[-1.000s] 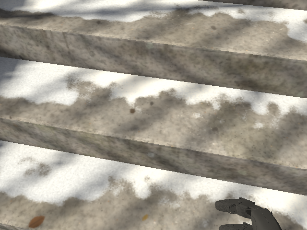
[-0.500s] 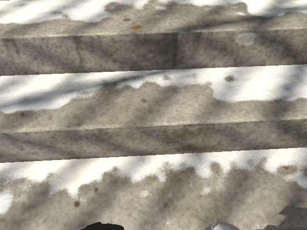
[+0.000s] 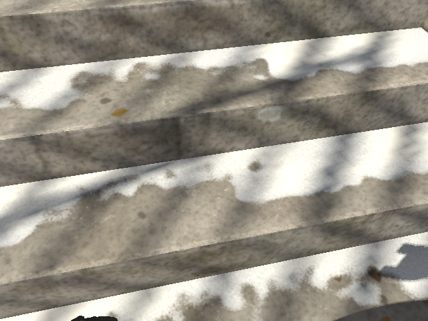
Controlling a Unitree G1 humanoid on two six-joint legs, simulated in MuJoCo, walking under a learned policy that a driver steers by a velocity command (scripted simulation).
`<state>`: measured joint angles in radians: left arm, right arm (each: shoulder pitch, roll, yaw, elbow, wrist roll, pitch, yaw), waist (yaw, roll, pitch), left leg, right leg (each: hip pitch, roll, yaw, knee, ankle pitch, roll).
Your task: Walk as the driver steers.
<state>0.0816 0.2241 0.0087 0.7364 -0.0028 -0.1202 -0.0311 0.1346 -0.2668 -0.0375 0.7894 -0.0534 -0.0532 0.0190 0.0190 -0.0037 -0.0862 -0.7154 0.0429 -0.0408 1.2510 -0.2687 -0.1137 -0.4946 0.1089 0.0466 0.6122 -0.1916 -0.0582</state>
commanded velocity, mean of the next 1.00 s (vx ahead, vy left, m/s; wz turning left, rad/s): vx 0.00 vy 0.00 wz -0.05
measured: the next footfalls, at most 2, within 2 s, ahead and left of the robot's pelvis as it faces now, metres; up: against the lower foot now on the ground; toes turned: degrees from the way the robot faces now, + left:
left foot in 0.06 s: +0.06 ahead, +0.13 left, +0.00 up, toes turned +2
right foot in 1.74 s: +0.14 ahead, -0.10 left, +0.00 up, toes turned -3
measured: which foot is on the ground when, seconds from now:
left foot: up 0.00-0.04, down 0.06-1.00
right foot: down 0.00-1.00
